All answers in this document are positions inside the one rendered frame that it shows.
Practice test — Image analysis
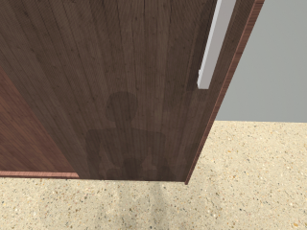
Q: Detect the handle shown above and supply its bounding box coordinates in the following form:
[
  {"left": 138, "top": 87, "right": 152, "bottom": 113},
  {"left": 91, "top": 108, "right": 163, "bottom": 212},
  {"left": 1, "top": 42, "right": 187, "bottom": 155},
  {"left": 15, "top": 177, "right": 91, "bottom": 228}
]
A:
[{"left": 197, "top": 0, "right": 236, "bottom": 89}]

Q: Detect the wardrobe door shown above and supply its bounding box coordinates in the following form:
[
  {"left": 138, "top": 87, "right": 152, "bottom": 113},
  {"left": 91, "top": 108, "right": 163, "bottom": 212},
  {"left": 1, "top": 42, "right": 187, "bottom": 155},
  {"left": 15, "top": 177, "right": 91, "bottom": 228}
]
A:
[
  {"left": 0, "top": 0, "right": 255, "bottom": 182},
  {"left": 0, "top": 65, "right": 76, "bottom": 173}
]

